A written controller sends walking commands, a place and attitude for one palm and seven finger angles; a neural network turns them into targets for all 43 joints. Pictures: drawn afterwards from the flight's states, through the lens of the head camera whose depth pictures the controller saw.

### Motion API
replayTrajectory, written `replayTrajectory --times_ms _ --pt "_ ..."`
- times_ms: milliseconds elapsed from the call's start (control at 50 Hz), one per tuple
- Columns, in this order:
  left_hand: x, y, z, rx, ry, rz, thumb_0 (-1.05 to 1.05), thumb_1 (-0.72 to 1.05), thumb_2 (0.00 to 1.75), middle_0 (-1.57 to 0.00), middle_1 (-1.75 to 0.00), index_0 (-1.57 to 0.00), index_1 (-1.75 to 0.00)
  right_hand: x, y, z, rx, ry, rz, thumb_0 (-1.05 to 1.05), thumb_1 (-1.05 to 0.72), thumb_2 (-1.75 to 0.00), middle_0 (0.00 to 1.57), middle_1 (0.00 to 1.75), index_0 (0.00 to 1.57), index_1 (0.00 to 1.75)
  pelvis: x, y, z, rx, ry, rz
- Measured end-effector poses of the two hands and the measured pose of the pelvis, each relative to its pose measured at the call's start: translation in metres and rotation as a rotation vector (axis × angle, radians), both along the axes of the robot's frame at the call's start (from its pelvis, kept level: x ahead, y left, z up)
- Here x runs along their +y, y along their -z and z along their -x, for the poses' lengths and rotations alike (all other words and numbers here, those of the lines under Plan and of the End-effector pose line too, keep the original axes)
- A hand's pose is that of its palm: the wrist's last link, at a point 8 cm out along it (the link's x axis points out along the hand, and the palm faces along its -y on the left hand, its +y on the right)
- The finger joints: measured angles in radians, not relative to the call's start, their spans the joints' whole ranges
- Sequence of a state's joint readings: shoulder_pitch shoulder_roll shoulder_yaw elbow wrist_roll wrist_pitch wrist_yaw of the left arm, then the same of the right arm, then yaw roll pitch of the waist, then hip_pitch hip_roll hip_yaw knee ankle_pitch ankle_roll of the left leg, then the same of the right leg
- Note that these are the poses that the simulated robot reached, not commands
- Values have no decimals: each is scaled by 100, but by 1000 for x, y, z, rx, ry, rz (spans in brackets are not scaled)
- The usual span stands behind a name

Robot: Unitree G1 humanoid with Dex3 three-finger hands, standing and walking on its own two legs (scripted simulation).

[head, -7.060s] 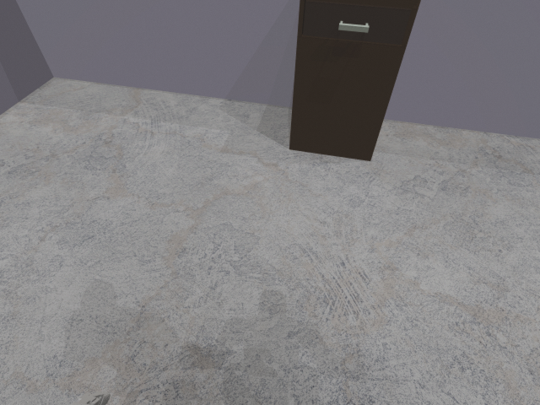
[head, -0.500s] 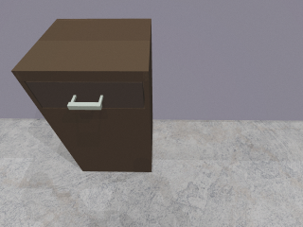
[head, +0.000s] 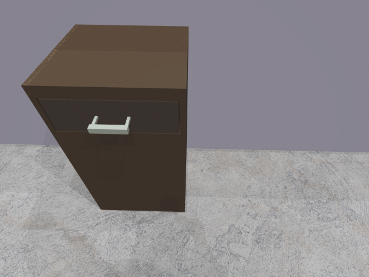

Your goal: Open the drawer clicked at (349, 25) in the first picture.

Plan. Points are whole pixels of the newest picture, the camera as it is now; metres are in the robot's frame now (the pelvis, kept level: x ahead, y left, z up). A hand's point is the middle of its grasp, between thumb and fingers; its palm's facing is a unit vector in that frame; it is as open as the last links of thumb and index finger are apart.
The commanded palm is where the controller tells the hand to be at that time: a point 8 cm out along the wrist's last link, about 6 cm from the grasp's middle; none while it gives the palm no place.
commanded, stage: look again from close up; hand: left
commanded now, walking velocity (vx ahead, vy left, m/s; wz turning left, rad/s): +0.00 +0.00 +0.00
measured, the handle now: (110, 124) +0.56 +0.27 -0.03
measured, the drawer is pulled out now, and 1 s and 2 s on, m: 0.00 0.00 0.00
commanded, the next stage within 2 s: shuffle to correct the standing spot in 0.38 s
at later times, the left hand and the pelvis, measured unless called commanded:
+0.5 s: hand out of the picture +0.00 +0.24 -0.18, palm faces +0.00 -0.98 -0.19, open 7.4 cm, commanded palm none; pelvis -0.01 +0.06 +0.00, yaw -2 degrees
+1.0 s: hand out of the picture +0.00 +0.20 -0.18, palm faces +0.01 -0.99 -0.16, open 7.4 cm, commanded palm none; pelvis +0.03 +0.05 +0.00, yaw -2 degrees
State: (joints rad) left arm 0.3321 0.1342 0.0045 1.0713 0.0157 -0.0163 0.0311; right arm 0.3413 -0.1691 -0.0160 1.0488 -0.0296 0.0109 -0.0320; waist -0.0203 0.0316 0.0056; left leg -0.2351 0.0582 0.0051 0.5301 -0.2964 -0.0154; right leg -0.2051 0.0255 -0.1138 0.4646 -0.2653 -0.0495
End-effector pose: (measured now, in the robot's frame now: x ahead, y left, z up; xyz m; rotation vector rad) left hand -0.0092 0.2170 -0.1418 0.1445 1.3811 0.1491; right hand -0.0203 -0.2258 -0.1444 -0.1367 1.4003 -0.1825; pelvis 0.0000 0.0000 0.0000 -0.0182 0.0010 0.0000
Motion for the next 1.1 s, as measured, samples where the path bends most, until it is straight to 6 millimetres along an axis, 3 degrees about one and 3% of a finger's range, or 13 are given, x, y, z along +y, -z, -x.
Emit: replayTrajectory --times_ms 120,260,380,520,660,780,860,980,1100 --pt "20 4 -18 -59 4 6 1 90 90 -20 -30 -20 -30 8 -8 -22 -70 -13 40 0 -90 -90 19 30 20 30 17 0 -4 -21 10 -4" --pt "44 4 -31 -106 27 0 1 91 90 -20 -30 -20 -30 32 -11 -40 -136 -28 33 0 -91 -90 19 30 20 30 37 0 0 -36 22 -3" --pt "60 3 -26 -95 33 -1 1 91 90 -20 -30 -19 -30 47 -12 -35 -130 -30 30 1 -92 -90 20 30 20 30 52 -2 5 -35 27 -4" --pt "71 4 -3 -32 29 5 1 90 90 -20 -30 -19 -30 63 -11 -14 -76 -15 17 1 -91 -90 20 30 20 30 65 -3 9 -35 31 -7" --pt "71 5 20 55 27 21 1 90 90 -20 -30 -19 -30 72 -6 11 4 26 -2 0 -90 -90 20 30 20 30 70 -2 2 -30 41 -11" --pt "61 4 25 103 5 27 1 91 90 -20 -30 -19 -30 69 0 21 65 57 -13 0 -90 -90 20 30 20 30 64 1 -15 -24 49 -14" --pt "49 4 17 117 -5 24 1 91 90 -20 -30 -19 -30 66 2 14 81 63 -17 0 -90 -90 20 30 20 30 57 2 -27 -20 50 -11" --pt "33 5 -6 90 -4 29 1 90 90 -20 -30 -19 -30 65 2 -13 52 60 -22 0 -90 -90 19 30 20 30 50 0 -31 -8 44 -11" --pt "41 7 -25 28 5 -3 2 92 90 -20 -30 -20 -30 53 3 -33 1 38 0 2 -92 -90 20 30 20 30 48 3 -21 -6 42 -14"
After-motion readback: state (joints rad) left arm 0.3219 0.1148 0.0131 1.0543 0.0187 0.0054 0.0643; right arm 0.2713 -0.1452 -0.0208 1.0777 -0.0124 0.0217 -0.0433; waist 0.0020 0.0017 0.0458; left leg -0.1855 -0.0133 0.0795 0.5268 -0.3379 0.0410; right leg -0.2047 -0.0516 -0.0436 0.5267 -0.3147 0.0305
